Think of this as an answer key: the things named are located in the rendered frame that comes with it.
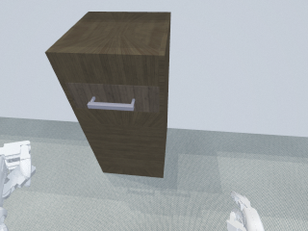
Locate drawer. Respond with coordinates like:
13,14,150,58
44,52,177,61
65,82,160,113

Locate cabinet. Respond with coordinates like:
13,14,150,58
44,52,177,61
45,12,171,178

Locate handle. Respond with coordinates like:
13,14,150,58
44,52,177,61
87,96,136,111

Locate right robot hand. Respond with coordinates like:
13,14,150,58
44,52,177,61
226,191,265,231

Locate left robot hand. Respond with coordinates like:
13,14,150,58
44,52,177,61
0,141,36,207

